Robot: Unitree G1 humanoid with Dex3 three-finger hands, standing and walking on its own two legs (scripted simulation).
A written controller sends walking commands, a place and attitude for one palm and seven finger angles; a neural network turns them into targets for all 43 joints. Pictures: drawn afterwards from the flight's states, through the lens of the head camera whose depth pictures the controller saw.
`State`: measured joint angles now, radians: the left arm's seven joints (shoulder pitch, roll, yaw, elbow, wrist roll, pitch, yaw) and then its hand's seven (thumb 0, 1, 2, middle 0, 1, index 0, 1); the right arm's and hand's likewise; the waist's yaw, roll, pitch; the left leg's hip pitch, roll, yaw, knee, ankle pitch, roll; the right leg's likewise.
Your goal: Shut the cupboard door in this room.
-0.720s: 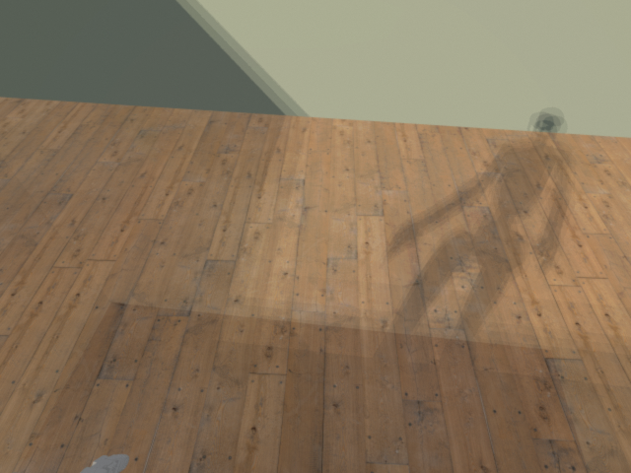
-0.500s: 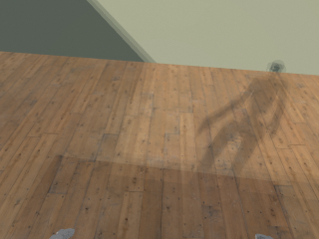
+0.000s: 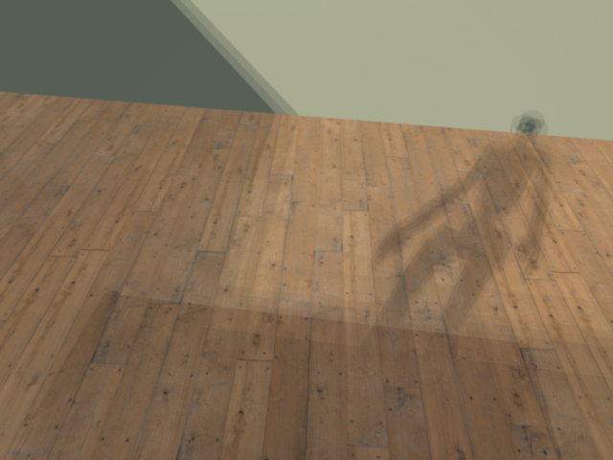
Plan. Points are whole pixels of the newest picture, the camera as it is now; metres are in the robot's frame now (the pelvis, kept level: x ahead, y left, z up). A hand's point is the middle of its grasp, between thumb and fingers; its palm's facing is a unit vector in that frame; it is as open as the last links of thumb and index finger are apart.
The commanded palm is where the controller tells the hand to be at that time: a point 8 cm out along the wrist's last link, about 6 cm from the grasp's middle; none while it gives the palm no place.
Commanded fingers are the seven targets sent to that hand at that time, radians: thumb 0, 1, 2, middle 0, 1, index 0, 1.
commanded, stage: stand and wait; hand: left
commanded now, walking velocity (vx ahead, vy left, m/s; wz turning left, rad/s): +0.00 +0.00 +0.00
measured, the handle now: out of the picture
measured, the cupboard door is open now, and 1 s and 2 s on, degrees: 84 84 84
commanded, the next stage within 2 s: turn or walk to find it in 0.18 s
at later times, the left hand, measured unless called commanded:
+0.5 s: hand out of the picture +0.05 +0.23 -0.17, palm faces +0.05 -0.96 -0.29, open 7.4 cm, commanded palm none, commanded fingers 0.00 0.90 0.90 -0.20 -0.30 -0.20 -0.30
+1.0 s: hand out of the picture -0.04 +0.19 -0.16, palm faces +0.29 -0.91 -0.30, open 7.4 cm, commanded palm none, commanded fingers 0.00 0.90 0.90 -0.20 -0.30 -0.20 -0.30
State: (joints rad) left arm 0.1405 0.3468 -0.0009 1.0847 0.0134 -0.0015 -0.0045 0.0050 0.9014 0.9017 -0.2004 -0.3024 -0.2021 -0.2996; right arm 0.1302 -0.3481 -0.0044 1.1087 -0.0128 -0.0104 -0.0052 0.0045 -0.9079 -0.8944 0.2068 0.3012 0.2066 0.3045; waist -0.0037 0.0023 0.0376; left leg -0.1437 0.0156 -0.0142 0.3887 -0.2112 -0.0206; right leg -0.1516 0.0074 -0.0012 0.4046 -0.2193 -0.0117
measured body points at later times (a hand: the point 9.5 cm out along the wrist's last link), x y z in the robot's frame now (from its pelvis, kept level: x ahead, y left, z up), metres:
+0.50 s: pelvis -0.01 +0.01 -0.01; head +0.00 +0.01 +0.44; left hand +0.05 +0.28 -0.15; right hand +0.06 -0.26 -0.15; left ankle +0.00 +0.13 -0.74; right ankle +0.00 -0.11 -0.74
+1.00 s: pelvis -0.05 -0.03 -0.01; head -0.03 -0.04 +0.44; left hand -0.05 +0.24 -0.14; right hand +0.07 -0.27 -0.16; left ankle -0.07 +0.11 -0.67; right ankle -0.03 -0.13 -0.74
